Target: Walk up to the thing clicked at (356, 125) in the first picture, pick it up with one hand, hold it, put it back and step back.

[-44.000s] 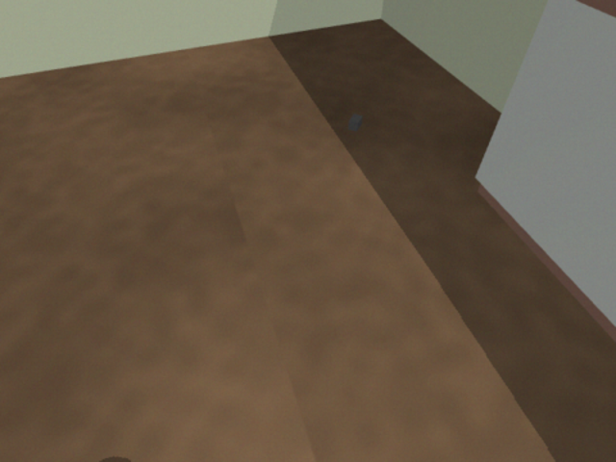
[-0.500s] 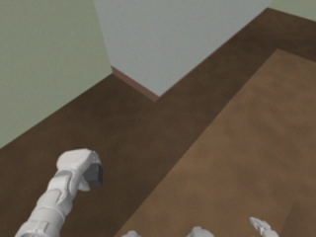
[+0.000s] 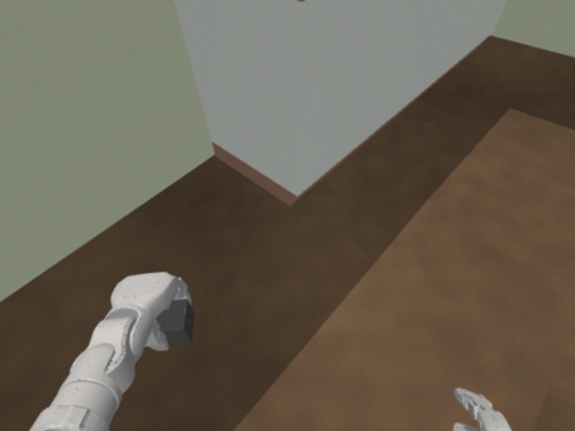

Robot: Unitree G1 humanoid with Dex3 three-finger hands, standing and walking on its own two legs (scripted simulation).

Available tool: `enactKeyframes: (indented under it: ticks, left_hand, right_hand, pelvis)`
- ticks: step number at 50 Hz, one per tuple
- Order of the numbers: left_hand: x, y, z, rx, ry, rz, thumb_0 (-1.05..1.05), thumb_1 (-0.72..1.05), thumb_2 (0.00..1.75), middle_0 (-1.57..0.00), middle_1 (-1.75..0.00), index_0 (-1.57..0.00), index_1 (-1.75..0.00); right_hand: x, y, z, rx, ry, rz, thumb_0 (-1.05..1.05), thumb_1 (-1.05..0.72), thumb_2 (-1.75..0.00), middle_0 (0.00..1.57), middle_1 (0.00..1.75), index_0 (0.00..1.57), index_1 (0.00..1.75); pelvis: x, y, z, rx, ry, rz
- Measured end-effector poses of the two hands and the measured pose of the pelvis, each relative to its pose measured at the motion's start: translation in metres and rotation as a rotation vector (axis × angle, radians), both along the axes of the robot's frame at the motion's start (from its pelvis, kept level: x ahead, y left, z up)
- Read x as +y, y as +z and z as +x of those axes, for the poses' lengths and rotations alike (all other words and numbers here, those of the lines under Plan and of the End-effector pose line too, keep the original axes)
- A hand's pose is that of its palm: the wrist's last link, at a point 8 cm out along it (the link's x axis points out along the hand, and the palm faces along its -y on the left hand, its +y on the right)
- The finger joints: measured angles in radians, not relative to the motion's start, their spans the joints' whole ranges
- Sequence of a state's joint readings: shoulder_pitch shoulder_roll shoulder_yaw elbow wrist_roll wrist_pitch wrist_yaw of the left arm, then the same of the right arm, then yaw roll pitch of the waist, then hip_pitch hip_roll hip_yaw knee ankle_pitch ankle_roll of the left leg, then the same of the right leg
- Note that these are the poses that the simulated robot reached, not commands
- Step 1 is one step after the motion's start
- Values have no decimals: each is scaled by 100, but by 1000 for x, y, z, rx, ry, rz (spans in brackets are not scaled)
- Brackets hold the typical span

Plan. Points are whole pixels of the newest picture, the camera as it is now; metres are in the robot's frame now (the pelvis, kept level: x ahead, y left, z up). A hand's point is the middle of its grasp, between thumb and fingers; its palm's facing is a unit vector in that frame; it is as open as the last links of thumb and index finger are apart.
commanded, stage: hold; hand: left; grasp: from above
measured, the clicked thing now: (164, 323) +0.31 +0.22 -0.08
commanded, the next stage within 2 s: crouch in 1.40 s
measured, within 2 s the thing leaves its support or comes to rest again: neither
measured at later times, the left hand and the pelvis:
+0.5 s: hand (158, 325) +0.29 +0.21 -0.02, palm faces -0.44 -0.06 -0.89, open 8.1 cm; pelvis -0.01 -0.01 +0.01, yaw +0 degrees
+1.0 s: hand (151, 325) +0.28 +0.22 -0.01, palm faces -0.45 -0.06 -0.89, open 8.1 cm; pelvis -0.01 -0.01 +0.02, yaw +0 degrees
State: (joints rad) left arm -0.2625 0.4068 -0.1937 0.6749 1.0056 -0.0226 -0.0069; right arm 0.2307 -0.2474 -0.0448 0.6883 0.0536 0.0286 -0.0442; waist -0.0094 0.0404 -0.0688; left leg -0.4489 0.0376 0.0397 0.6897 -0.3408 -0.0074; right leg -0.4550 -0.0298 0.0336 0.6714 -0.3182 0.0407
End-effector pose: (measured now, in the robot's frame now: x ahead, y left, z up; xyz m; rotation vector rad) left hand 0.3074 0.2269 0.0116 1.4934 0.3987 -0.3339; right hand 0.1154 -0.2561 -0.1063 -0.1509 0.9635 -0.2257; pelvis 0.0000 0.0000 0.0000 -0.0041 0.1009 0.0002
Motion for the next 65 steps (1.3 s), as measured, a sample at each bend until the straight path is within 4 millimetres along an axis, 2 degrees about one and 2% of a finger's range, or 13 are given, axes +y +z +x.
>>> enactKeyframes:
  ticks: [22,37,53,65]
  left_hand:
    - [-13,20,-15,-5,-13,-4,-3,24,21,-97,-22,-97,-21]
    - [-14,31,-22,-8,-14,-12,-3,24,21,-97,-22,-97,-21]
    - [-9,34,-21,0,-16,-13,-3,23,22,-98,-21,-98,-21]
    - [-6,36,-13,-12,-15,-7,-3,23,22,-98,-21,-98,-20]
  right_hand:
    - [-5,11,7,-39,11,13,1,-91,-90,20,30,20,30]
    - [-1,18,14,-66,21,20,1,-91,-90,20,30,20,30]
    - [7,23,24,-74,28,25,1,-91,-90,20,30,20,30]
    - [8,22,24,-47,19,24,1,-91,-90,20,30,20,30]
  pelvis:
    - [-8,9,-8,-50,-4,11]
    - [-8,13,-11,-75,-5,12]
    - [-5,16,-7,-86,-6,11]
    - [-3,18,-2,-84,-6,10]
